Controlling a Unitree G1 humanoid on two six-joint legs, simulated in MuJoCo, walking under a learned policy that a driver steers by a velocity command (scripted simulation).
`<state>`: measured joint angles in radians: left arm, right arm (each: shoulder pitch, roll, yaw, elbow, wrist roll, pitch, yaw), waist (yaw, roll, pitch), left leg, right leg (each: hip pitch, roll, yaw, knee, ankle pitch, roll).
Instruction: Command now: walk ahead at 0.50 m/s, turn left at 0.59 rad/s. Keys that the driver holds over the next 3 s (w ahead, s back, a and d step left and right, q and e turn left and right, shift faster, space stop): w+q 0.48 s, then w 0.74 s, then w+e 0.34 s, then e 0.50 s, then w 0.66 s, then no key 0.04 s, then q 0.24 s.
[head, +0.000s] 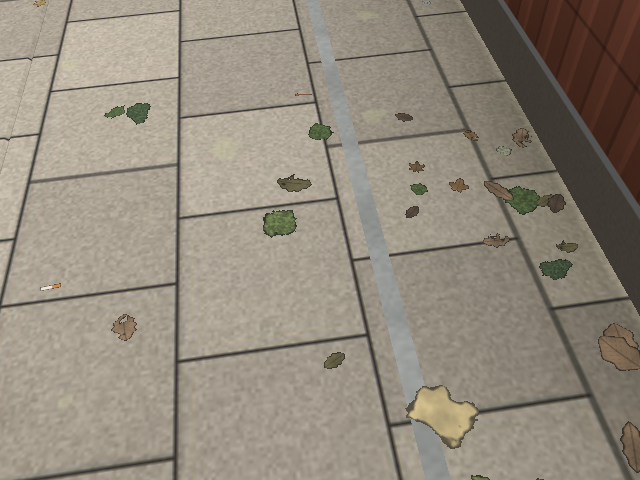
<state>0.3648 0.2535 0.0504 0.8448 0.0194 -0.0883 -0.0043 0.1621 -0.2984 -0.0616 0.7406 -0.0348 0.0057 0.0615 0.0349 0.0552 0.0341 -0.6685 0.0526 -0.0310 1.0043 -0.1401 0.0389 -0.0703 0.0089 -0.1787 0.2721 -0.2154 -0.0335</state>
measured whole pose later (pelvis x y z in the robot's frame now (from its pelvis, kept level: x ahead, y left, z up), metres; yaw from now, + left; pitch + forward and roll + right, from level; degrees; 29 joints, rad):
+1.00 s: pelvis +0.55 +0.12 +0.00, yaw +23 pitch +0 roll +0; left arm 0.35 0.25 0.04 0.85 0.01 -0.07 -0.02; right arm 0.25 -0.28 -0.03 0.81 -0.04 -0.04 0.03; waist 0.01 0.05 0.03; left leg -0.53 0.02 -0.04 1.05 -0.26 0.05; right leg -0.15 0.06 -0.06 0.33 -0.19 -0.08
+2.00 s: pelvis +0.95 +0.29 -0.01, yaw +1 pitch +1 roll +1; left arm 0.20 0.26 0.07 0.81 0.01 0.01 0.00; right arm 0.15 -0.24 -0.04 0.80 -0.03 0.01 -0.03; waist 0.02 0.02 0.10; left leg -0.54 0.05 -0.03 1.15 -0.41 -0.04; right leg -0.36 0.12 -0.01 0.45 -0.09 -0.13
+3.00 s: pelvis +1.24 +0.26 +0.00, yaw -3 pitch +0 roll +1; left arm 0.23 0.20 0.03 0.88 0.02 -0.07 0.02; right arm 0.28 -0.23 -0.07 0.92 -0.02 -0.01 0.00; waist -0.02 0.03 0.08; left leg -0.51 0.01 -0.01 1.07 -0.32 0.02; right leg -0.19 0.01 -0.15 0.36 -0.18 -0.08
